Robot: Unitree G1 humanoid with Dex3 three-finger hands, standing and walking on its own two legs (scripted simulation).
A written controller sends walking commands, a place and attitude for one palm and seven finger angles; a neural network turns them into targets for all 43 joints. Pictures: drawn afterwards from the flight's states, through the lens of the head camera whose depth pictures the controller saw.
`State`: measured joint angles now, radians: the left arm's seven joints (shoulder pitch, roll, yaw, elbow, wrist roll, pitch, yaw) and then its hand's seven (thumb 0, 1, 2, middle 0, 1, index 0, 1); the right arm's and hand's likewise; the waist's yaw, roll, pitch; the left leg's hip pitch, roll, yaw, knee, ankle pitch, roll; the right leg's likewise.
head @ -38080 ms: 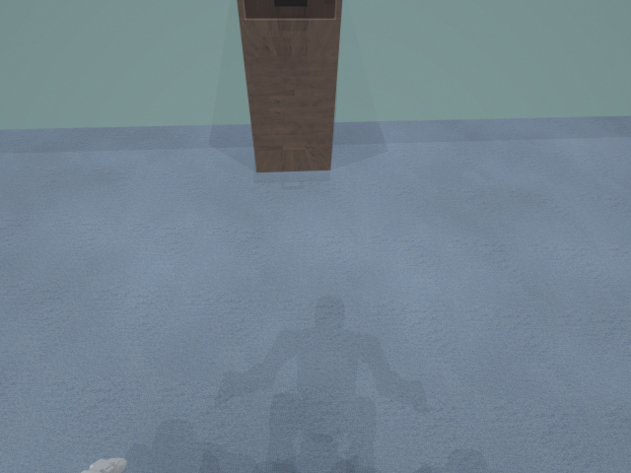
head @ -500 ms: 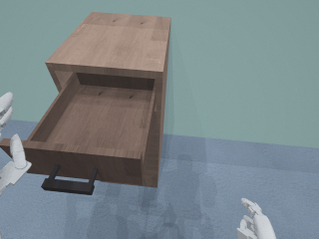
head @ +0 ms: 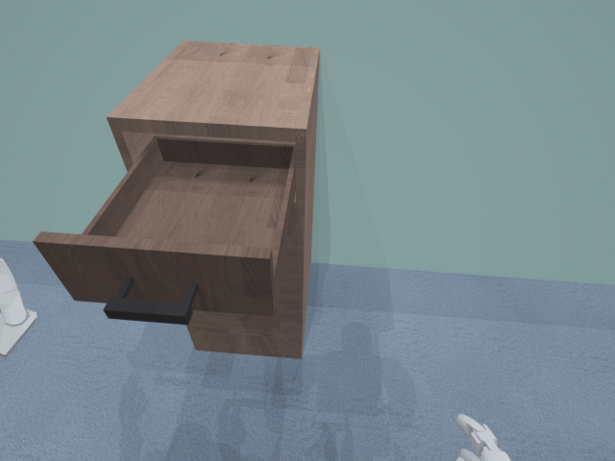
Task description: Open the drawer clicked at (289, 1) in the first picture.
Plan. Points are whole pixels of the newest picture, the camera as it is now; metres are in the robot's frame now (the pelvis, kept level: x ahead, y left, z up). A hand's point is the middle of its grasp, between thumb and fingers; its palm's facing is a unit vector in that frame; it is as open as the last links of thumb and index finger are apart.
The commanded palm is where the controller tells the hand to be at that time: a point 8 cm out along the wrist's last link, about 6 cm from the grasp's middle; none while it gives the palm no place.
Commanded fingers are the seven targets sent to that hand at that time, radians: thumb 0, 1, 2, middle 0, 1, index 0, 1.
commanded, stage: step back with the hand held close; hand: left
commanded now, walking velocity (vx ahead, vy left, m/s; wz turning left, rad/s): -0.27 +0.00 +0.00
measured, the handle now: (154, 298) +0.33 +0.24 +0.03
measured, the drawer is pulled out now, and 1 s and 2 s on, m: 0.29 0.29 0.29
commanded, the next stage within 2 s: stop stepping back and stand still in 0.28 s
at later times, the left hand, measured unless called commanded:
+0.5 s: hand out of the picture +0.06 +0.23 +0.21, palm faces +0.41 -0.78 -0.47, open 7.4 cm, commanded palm +0.00 +0.28 +0.22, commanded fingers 0.00 0.90 0.90 -0.20 -0.30 -0.20 -0.30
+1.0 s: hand out of the picture +0.02 +0.23 +0.20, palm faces +0.42 -0.78 -0.45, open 7.4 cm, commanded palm -0.05 +0.27 +0.22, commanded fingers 0.00 0.90 0.90 -0.20 -0.30 -0.20 -0.30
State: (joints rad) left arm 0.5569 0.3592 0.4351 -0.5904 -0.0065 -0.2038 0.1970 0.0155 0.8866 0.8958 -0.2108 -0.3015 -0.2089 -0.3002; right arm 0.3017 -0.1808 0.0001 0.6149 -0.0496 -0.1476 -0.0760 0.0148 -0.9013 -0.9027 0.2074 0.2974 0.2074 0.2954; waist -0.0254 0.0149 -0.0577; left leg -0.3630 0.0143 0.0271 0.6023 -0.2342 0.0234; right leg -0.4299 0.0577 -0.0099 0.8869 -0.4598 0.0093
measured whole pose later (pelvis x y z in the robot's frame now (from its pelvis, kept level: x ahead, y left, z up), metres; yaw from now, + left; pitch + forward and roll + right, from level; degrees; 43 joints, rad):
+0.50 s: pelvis -0.13 +0.00 +0.01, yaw +0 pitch +2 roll +0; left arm 0.60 0.43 0.47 -0.69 -0.03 -0.24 0.14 0.02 0.89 0.90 -0.21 -0.30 -0.21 -0.30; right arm 0.24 -0.20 -0.02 0.57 0.00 -0.17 -0.05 0.01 -0.90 -0.90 0.20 0.30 0.21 0.30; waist -0.02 -0.05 -0.02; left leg -0.35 0.03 0.03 0.52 -0.21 0.00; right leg -0.41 0.02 -0.03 0.75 -0.39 0.02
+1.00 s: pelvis -0.18 -0.01 +0.00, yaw +0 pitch +1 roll -1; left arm 0.56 0.40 0.43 -0.61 -0.02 -0.19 0.16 0.02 0.89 0.90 -0.21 -0.30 -0.21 -0.30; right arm 0.26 -0.21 0.02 0.64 -0.01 -0.13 -0.06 0.01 -0.90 -0.90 0.21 0.30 0.21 0.30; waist -0.03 0.00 -0.04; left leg -0.36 0.04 0.04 0.65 -0.32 0.01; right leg -0.29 0.03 -0.08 0.57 -0.28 -0.04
